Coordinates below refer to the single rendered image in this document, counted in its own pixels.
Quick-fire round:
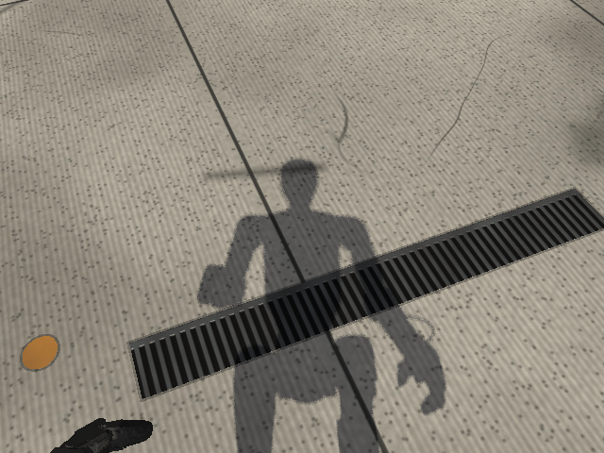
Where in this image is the robot left hand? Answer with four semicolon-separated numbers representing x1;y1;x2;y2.
50;418;153;453

